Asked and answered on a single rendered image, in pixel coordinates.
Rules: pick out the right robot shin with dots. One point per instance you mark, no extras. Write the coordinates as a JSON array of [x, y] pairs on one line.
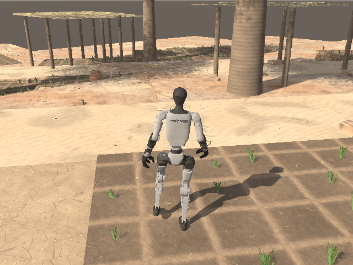
[[185, 205]]

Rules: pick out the robot right hand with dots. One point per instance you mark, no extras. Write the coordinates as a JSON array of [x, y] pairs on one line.
[[204, 155]]

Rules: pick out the robot shin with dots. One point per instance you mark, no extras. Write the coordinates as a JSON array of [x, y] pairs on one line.
[[185, 205], [158, 191]]

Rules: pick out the robot left hand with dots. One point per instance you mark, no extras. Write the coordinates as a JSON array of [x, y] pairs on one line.
[[145, 160]]

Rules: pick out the robot left forearm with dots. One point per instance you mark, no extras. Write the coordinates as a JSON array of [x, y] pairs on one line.
[[149, 146]]

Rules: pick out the robot right forearm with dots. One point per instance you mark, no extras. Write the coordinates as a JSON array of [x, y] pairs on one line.
[[203, 145]]

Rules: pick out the left robot shin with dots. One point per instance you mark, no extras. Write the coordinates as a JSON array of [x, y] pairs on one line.
[[158, 191]]

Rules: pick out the robot left upper arm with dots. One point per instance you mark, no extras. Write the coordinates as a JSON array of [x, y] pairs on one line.
[[158, 125]]

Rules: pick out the robot right upper arm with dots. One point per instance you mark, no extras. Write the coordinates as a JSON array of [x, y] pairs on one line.
[[198, 126]]

